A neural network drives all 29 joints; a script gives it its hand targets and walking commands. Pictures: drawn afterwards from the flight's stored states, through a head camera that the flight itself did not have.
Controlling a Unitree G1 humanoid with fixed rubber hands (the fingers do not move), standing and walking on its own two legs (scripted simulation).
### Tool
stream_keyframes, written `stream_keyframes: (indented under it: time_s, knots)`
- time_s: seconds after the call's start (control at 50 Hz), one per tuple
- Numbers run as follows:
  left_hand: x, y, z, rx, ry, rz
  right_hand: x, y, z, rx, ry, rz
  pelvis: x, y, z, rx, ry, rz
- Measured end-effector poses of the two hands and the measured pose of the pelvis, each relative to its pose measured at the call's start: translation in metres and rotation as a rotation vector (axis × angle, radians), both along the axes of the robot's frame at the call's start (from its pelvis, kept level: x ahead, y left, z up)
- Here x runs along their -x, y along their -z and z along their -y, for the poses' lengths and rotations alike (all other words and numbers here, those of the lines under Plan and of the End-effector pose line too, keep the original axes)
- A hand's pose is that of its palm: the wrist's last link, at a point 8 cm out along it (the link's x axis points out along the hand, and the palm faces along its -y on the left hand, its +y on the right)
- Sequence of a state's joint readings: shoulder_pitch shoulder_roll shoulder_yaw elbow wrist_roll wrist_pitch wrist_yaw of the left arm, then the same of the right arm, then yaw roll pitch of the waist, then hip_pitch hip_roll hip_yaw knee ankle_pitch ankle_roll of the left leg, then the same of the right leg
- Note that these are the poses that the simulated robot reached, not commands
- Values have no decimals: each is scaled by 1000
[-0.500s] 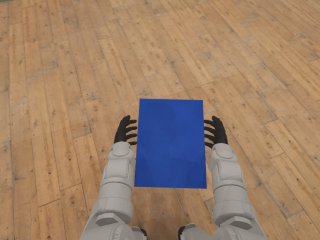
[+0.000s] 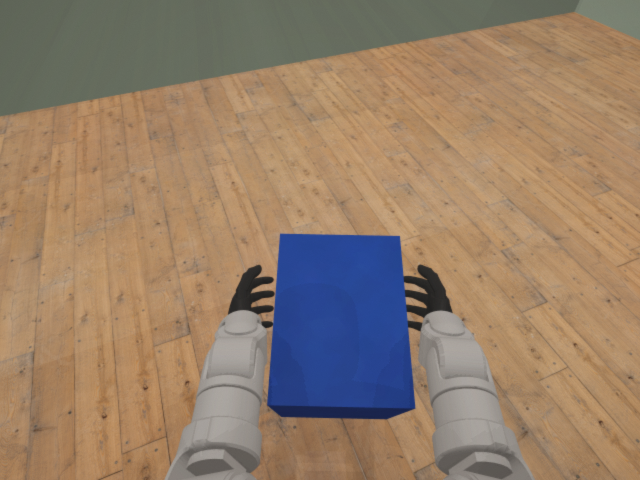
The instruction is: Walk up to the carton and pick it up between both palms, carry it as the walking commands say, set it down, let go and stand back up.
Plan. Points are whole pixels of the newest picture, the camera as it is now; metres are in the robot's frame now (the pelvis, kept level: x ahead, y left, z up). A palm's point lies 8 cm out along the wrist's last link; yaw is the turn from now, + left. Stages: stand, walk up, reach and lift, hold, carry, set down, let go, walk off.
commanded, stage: reach and lift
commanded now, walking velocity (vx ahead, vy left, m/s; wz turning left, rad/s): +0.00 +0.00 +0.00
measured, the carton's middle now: (336, 332) +0.36 -0.03 -0.07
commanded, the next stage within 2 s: hold in 1.78 s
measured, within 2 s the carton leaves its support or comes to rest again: neither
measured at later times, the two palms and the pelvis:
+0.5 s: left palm (235, 314) +0.32 +0.10 +0.06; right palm (444, 313) +0.31 -0.15 +0.06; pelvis +0.00 +0.00 +0.01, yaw +0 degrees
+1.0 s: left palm (218, 324) +0.31 +0.12 +0.06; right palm (429, 307) +0.31 -0.14 +0.06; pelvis +0.00 -0.01 +0.01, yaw +0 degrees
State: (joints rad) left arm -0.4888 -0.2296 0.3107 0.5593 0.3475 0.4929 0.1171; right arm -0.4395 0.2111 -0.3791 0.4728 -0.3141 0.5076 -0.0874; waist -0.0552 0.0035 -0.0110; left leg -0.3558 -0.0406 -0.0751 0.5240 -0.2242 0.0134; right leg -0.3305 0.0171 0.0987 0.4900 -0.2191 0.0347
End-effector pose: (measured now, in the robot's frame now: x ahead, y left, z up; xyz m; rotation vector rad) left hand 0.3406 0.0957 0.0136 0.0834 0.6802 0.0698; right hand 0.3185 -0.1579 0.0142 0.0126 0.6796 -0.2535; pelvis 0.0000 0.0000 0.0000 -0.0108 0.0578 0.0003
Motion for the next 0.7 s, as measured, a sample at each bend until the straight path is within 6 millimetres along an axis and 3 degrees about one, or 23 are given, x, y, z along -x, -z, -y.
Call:
stream_keyframes:
  time_s: [0.22, 0.34, 0.7]
  knots:
    - [6, -37, 3, -17, 11, 23, 7, -33, 2, 9, -8, 14, -4, -6, 4, -7, -1, 103]
    - [14, -43, 2, 4, 5, 6, 12, -44, 2, 23, -12, -4, -3, -7, 6, -9, -2, 147]
    - [22, -50, -16, -15, -64, 4, 7, -51, -17, 26, -70, -4, -2, -7, 5, -8, 4, 173]
